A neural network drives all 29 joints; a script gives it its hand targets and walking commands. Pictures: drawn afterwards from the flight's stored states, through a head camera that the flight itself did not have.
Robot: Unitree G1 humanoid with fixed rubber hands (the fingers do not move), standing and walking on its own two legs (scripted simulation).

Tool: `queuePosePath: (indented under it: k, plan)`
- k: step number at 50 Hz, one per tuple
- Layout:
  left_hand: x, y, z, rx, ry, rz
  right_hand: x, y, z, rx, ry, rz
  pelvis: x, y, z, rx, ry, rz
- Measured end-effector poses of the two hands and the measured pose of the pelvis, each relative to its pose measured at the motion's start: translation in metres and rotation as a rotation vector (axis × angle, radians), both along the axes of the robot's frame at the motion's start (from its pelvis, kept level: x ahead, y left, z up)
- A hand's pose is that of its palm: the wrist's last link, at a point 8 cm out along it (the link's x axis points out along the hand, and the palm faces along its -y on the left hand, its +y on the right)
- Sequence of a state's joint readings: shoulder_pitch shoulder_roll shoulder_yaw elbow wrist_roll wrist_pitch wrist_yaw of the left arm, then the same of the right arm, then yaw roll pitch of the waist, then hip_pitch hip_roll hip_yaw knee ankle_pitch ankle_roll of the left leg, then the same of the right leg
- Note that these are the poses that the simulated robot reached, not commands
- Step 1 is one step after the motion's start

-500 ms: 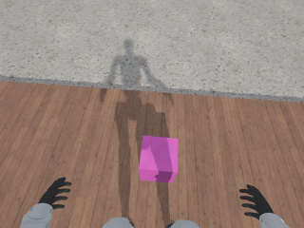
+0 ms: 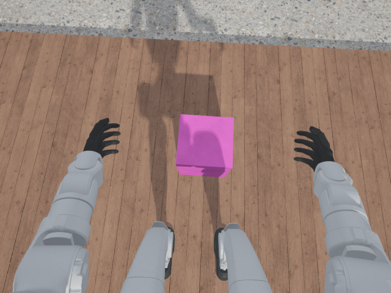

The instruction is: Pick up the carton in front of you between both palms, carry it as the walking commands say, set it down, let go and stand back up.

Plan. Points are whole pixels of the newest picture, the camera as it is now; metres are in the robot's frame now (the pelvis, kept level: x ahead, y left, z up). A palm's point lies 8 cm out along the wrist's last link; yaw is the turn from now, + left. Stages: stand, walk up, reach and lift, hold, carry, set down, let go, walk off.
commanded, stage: reach and lift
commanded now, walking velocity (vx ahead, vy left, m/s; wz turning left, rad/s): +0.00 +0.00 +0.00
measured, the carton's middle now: (204, 148) +0.52 -0.03 -0.57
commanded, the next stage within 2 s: none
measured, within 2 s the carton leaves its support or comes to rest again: neither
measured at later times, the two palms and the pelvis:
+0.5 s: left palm (137, 97) +0.54 +0.17 -0.15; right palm (285, 105) +0.52 -0.22 -0.14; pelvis -0.03 +0.00 -0.04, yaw +0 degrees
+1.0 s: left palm (153, 132) +0.52 +0.16 -0.38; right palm (261, 140) +0.50 -0.22 -0.38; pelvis -0.03 +0.01 -0.22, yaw +0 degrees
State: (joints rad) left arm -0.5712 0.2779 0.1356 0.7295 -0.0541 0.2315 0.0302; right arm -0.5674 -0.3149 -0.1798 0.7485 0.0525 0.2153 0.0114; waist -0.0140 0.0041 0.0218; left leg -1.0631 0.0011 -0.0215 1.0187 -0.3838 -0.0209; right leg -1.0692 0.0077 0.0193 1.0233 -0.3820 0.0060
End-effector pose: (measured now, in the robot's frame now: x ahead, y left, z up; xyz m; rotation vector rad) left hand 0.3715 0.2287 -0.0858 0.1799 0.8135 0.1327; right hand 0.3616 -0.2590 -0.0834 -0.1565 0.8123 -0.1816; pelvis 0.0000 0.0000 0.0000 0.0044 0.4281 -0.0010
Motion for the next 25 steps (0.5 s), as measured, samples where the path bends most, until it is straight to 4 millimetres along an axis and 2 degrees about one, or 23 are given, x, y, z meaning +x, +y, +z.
queuePosePath:
  k: [7,13,20,25]
  plan:
    - [0.053,-0.020,-0.012,-0.036,-0.049,0.003,0.050,0.012,-0.012,0.037,-0.057,-0.010,-0.031,-0.001,-0.017,0.003,0.105,0.003]
    - [0.099,-0.039,-0.021,-0.072,-0.087,0.002,0.094,0.024,-0.022,0.074,-0.095,-0.019,-0.045,-0.001,-0.030,0.002,0.187,0.003]
    - [0.148,-0.057,-0.041,-0.104,-0.143,-0.006,0.141,0.037,-0.041,0.101,-0.154,-0.023,-0.041,0.000,-0.039,0.000,0.283,0.002]
    - [0.167,-0.064,-0.061,-0.109,-0.169,-0.008,0.161,0.042,-0.061,0.098,-0.180,-0.021,-0.025,0.000,-0.040,0.001,0.357,0.003]
